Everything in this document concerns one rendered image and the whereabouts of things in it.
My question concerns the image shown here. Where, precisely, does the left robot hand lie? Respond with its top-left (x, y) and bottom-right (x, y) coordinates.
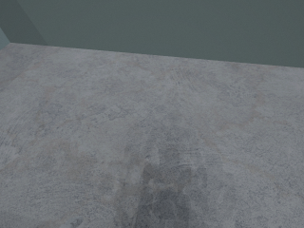
top-left (60, 216), bottom-right (84, 228)

